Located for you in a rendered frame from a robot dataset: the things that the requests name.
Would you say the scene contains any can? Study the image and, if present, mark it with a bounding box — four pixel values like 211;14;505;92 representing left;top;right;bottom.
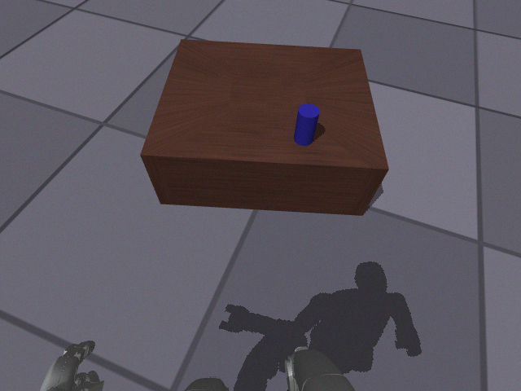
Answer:
294;103;320;146

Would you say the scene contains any left robot hand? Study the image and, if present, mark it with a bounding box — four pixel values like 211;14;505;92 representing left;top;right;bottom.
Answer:
40;340;104;391

